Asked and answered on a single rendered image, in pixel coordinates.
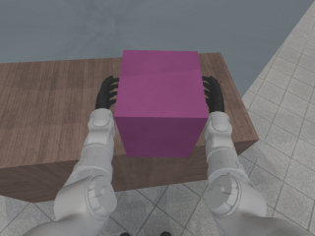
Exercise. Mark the robot right upper arm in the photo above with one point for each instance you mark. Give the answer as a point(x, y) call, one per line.
point(240, 210)

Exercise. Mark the left robot forearm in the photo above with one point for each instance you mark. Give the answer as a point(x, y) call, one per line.
point(98, 148)

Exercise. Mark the robot left upper arm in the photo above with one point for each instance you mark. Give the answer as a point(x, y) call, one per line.
point(81, 209)

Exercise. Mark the right robot forearm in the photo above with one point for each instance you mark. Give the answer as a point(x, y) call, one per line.
point(220, 151)

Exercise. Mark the left robot hand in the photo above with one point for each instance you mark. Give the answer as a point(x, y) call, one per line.
point(104, 95)

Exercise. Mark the pedestal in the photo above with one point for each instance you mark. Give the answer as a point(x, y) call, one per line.
point(45, 108)

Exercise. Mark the carton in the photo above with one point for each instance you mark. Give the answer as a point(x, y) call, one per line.
point(161, 108)

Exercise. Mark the right robot hand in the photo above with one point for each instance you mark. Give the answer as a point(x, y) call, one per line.
point(215, 99)

